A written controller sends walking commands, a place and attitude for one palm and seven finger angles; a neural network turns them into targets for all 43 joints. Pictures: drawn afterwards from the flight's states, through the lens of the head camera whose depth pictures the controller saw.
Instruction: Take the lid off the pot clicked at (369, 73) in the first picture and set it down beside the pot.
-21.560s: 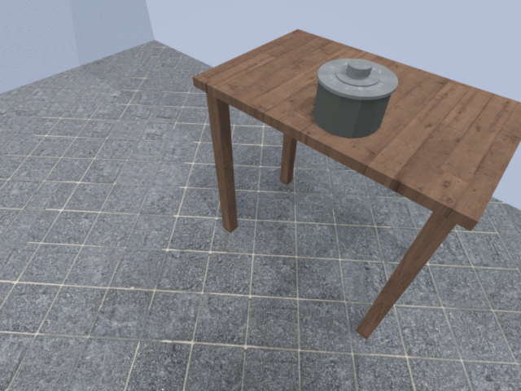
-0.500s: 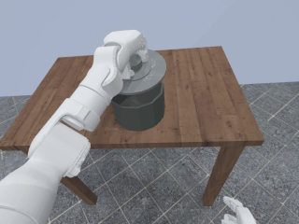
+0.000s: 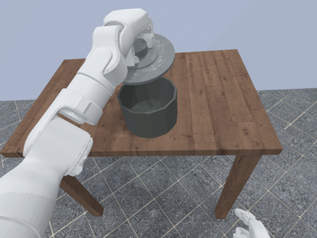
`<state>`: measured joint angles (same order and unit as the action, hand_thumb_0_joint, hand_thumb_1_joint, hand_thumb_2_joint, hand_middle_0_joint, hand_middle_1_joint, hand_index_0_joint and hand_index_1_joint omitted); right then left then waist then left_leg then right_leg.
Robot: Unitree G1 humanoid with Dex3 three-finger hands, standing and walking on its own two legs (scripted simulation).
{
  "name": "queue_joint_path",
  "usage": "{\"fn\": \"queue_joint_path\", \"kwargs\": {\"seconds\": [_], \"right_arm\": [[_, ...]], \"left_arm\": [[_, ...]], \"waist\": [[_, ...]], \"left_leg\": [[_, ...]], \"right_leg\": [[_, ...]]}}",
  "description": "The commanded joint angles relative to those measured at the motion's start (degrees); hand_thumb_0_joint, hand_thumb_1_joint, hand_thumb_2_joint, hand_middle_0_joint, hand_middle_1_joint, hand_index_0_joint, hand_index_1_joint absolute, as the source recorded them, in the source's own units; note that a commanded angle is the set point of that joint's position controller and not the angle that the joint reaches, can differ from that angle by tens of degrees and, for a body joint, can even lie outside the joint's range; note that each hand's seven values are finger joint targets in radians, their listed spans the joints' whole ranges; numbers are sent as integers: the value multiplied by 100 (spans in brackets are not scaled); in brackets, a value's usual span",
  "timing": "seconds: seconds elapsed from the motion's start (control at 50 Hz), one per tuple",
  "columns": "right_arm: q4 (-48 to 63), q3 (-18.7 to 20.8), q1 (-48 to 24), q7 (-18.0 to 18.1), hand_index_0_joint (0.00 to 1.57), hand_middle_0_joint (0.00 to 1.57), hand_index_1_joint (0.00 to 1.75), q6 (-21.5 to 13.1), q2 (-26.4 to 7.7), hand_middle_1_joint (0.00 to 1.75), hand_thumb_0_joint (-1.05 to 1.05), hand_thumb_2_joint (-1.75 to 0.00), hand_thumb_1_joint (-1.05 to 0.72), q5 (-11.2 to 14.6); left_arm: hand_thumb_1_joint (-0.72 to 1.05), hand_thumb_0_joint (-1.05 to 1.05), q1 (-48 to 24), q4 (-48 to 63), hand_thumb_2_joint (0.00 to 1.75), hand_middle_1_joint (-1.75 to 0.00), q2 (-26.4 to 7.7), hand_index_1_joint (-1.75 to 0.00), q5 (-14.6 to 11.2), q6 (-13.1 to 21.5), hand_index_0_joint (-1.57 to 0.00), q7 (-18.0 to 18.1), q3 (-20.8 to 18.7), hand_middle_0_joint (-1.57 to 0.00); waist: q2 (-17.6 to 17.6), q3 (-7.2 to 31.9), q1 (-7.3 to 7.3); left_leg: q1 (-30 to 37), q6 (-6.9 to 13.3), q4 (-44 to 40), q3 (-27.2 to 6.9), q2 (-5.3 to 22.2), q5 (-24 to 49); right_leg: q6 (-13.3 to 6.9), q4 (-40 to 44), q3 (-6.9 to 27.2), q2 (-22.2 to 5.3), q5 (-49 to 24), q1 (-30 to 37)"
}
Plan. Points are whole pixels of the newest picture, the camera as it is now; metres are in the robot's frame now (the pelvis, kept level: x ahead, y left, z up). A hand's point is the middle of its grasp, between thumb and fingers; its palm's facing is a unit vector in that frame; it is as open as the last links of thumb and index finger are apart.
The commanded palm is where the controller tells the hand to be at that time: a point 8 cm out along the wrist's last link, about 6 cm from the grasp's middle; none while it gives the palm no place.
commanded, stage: lift the lid straight up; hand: left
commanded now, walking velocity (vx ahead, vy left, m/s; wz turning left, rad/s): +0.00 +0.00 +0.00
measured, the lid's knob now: (136, 48) +0.49 +0.05 +0.25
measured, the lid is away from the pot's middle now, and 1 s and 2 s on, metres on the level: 0.01 0.04 0.15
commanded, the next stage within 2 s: move the lid sideways beside the pot in 0.62 s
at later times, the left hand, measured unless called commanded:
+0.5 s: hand (133, 28) +0.47 +0.04 +0.31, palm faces +0.00 -0.04 -1.00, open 8.3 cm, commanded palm +0.43 +0.05 +0.37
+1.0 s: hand (118, 32) +0.47 +0.07 +0.30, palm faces -0.02 -0.03 -1.00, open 8.3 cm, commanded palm +0.44 +0.09 +0.37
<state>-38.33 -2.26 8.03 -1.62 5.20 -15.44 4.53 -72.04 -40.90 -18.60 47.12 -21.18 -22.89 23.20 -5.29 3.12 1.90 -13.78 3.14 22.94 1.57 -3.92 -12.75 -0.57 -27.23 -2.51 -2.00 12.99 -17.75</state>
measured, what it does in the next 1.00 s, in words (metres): stands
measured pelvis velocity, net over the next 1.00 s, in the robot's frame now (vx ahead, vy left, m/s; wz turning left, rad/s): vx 0.00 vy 0.00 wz -0.01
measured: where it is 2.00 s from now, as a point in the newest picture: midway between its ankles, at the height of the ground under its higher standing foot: outside the picture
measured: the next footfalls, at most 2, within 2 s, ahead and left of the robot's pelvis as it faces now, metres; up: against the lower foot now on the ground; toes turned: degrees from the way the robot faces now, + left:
none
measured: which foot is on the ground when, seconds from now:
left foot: down 0.00-1.00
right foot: down 0.00-1.00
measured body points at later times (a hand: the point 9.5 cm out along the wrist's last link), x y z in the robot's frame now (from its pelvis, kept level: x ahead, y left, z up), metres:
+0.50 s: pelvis +0.00 +0.00 +0.00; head +0.01 -0.04 +0.45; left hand +0.46 +0.04 +0.36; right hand +0.16 -0.23 -0.12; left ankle -0.01 +0.09 -0.74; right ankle +0.01 -0.11 -0.74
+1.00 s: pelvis +0.00 +0.00 +0.00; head +0.01 -0.05 +0.45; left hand +0.47 +0.07 +0.36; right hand +0.16 -0.24 -0.12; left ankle -0.01 +0.09 -0.74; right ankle +0.01 -0.11 -0.74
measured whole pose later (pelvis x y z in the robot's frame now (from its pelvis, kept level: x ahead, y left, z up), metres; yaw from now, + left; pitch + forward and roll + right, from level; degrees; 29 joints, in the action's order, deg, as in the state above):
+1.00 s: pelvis +0.00 +0.00 +0.00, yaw +0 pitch +4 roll +1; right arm -37.5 -2.9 7.8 -0.8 5.6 -16.0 4.6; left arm -76.0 -42.0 -22.1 50.1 -23.4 -25.3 20.6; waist -5.3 3.4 1.7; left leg -14.0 3.0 22.2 1.7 -3.5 -12.4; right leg -0.8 -26.4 -2.3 -1.6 12.5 -18.1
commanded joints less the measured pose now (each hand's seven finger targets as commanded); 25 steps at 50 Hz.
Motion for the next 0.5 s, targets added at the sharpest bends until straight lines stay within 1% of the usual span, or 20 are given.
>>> {"fn": "queue_joint_path", "kwargs": {"seconds": [0.0,0.02,0.04,0.06,0.08,0.1,0.12,0.14,0.2,0.22,0.24,0.28,0.3,0.32,0.36,0.4,0.42,0.44,0.46,0.48], "right_arm": [[812,160,-651,21,20,20,30,-228,-550,30,0,-90,-90,13],[812,191,-608,27,20,20,30,-206,-632,30,0,-90,-90,-4],[881,139,-692,39,20,20,30,-247,-559,30,0,-90,-90,-18],[878,138,-739,68,20,20,30,-277,-519,30,0,-90,-90,-12],[803,144,-629,88,20,20,30,-278,-536,30,0,-90,-90,-21],[826,125,-665,67,20,20,30,-295,-527,30,0,-90,-90,-6],[825,184,-599,56,20,20,30,-290,-581,30,0,-90,-90,-3],[839,140,-669,52,20,20,30,-307,-536,30,0,-90,-90,-7],[808,150,-618,36,20,20,30,-314,-529,30,0,-90,-90,5],[836,195,-584,9,20,20,30,-309,-561,30,0,-90,-90,3],[869,165,-637,1,20,20,30,-319,-522,30,0,-90,-90,-15],[847,148,-610,27,20,20,30,-313,-563,30,0,-90,-90,-35],[874,141,-654,32,20,20,30,-313,-541,30,0,-90,-90,-28],[847,180,-586,4,20,20,30,-280,-583,30,0,-90,-90,-7],[870,152,-695,-10,20,20,30,-303,-522,30,0,-90,-90,-5],[849,138,-670,9,20,20,30,-297,-562,30,0,-90,-90,-23],[823,173,-605,10,20,20,30,-249,-632,30,0,-90,-90,-32],[864,121,-666,-2,20,20,30,-251,-569,30,0,-90,-90,-34],[862,123,-726,3,20,20,30,-219,-554,30,0,-90,-90,-11],[848,128,-688,-7,20,20,30,-196,-545,30,0,-90,-90,-9]], "left_arm": [[37,0,-3705,1101,132,-73,-1132,-77,234,-46,-94,321,-701,-93],[37,0,-3541,1050,132,-73,-1381,-77,103,12,-94,363,-981,-93],[37,0,-4020,1469,132,-73,-1685,-77,281,44,-94,365,-1059,-93],[37,0,-4061,1265,132,-73,-1462,-77,315,21,-94,342,-881,-93],[37,0,-4020,1053,132,-73,-1608,-77,318,-2,-94,355,-1039,-93],[37,0,-4198,1246,132,-73,-1466,-77,308,4,-94,329,-840,-93],[37,0,-3961,1173,132,-73,-1451,-77,147,64,-94,356,-954,-93],[37,0,-4226,1282,132,-73,-1557,-77,290,59,-94,337,-921,-93],[37,0,-4207,1066,132,-73,-1135,-77,278,-32,-94,299,-658,-93],[37,0,-4017,1159,132,-73,-1018,-77,97,25,-94,323,-684,-93],[37,0,-4163,1265,132,-73,-1265,-77,263,3,-94,305,-754,-93],[37,0,-4181,1216,132,-73,-1577,-77,335,-41,-94,300,-1015,-93],[37,0,-4221,1205,132,-73,-1461,-77,357,-64,-94,282,-892,-93],[37,0,-4093,1100,132,-73,-1217,-77,178,-29,-94,300,-823,-93],[37,0,-4380,1274,132,-73,-1169,-77,296,-63,-94,259,-695,-93],[37,0,-4231,1065,132,-73,-1506,-77,346,-118,-94,258,-948,-93],[37,0,-3962,939,132,-73,-1466,-77,209,-94,-94,281,-1041,-93],[37,0,-4145,1098,132,-73,-1539,-77,341,-108,-94,246,-994,-93],[37,0,-4009,842,132,-73,-1209,-77,349,-165,-94,209,-780,-93],[37,0,-3965,828,132,-73,-1129,-77,310,-196,-94,204,-759,-93]], "waist": [[993,2280,55],[1028,2339,21],[930,2711,-12],[1008,2591,32],[1109,2526,23],[1007,2489,46],[1053,2496,50],[1018,2586,32],[916,2424,72],[819,2474,67],[910,2652,26],[970,2736,-26],[988,2726,-8],[1059,2588,56],[1030,2541,45],[1126,2506,-24],[1110,2492,-26],[1137,2609,-58],[1152,2376,-7],[1176,2283,-8]], "left_leg": [[633,35,-134,-291,128,1586],[561,34,-105,-321,120,1626],[625,34,-158,-288,113,1580],[577,58,-116,-276,105,1569],[544,54,-148,-264,125,1555],[565,42,-160,-275,116,1590],[582,41,-107,-324,120,1704],[600,28,-158,-291,132,1625],[709,-2,-150,-313,154,1732],[788,-2,-77,-352,143,1929],[781,1,-103,-328,156,1825],[723,5,-105,-306,155,1993],[707,11,-96,-279,143,1965],[684,-3,-63,-327,151,2040],[717,3,-91,-305,164,1922],[615,7,-119,-288,158,1909],[602,-5,-89,-295,156,2030],[565,-15,-133,-270,151,2010],[538,4,-101,-232,163,1974],[545,-8,-131,-242,175,1872]], "right_leg": [[-217,126,109,59,-1883,1086],[-230,147,129,19,-1946,1231],[-208,96,198,20,-1974,1433],[-216,86,180,26,-1988,1380],[-207,110,166,26,-1963,1360],[-210,106,156,25,-1997,1319],[-225,135,153,4,-2045,1334],[-210,99,168,22,-1977,1336],[-234,73,80,61,-1885,1047],[-251,111,95,32,-1995,1076],[-230,84,127,47,-1953,1175],[-249,43,127,36,-2162,1347],[-238,48,147,31,-2159,1331],[-244,97,102,18,-2184,1253],[-242,75,95,44,-2064,1156],[-242,76,113,38,-2069,1247],[-250,105,107,12,-2166,1288],[-241,53,114,13,-2196,1375],[-246,64,104,21,-2158,1195],[-237,93,67,27,-2014,1098]]}}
